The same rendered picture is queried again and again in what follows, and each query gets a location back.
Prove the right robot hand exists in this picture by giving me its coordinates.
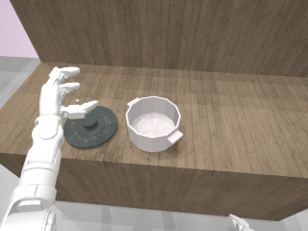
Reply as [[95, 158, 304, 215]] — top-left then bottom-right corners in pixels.
[[228, 214, 254, 231]]

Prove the pot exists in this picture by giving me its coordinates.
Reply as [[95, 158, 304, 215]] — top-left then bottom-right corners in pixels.
[[125, 96, 184, 153]]

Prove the knob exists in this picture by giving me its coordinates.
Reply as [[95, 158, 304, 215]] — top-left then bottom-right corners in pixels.
[[83, 115, 97, 129]]

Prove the left robot forearm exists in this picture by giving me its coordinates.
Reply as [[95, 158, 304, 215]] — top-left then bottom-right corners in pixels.
[[0, 115, 64, 231]]

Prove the lid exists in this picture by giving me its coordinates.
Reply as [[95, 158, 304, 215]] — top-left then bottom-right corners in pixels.
[[63, 106, 118, 149]]

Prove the left robot hand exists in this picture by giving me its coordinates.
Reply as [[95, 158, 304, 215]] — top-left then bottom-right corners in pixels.
[[39, 66, 99, 119]]

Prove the robot left upper arm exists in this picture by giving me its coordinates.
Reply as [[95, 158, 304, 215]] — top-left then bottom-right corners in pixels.
[[1, 210, 57, 231]]

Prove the table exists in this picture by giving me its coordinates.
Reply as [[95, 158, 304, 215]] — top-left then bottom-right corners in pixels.
[[0, 0, 308, 221]]

